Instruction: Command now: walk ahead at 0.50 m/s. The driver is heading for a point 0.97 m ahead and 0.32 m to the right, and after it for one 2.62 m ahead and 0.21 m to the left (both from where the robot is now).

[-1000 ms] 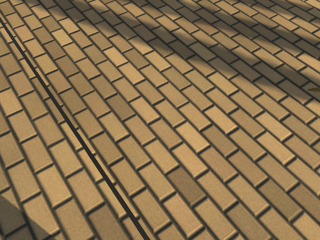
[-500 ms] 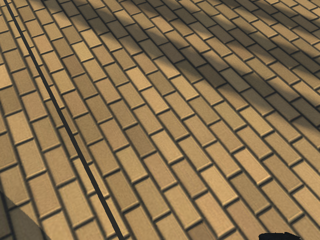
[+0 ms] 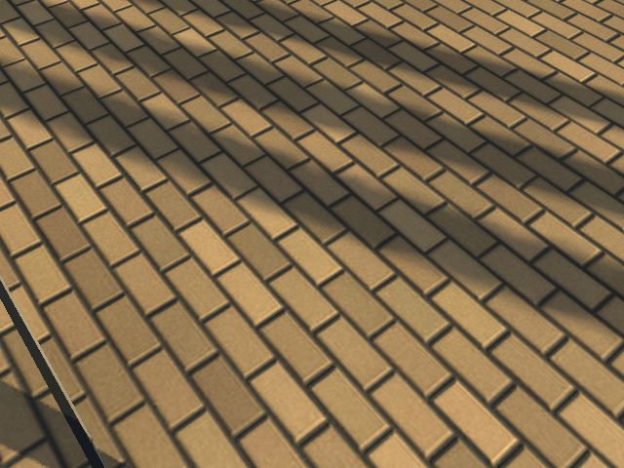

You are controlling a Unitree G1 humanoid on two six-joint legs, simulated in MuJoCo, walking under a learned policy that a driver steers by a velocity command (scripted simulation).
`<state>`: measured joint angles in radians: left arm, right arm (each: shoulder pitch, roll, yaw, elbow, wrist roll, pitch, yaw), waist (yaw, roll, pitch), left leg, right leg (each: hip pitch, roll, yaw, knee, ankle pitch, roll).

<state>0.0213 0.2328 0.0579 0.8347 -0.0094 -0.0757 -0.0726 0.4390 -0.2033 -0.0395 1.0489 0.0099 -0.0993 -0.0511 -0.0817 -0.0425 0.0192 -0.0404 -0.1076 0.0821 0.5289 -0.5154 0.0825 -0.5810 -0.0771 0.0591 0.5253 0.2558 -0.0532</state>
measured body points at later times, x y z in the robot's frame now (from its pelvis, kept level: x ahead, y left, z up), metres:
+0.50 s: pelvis +0.33 -0.04 -0.07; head +0.35 -0.03 +0.38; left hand +0.32 +0.24 -0.21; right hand +0.52 -0.28 -0.17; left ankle +0.51 +0.11 -0.77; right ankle +0.25 -0.15 -0.81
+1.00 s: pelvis +0.59 -0.02 -0.07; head +0.61 -0.03 +0.38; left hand +0.83 +0.17 -0.17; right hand +0.51 -0.29 -0.20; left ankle +0.52 +0.11 -0.81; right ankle +0.70 -0.22 -0.76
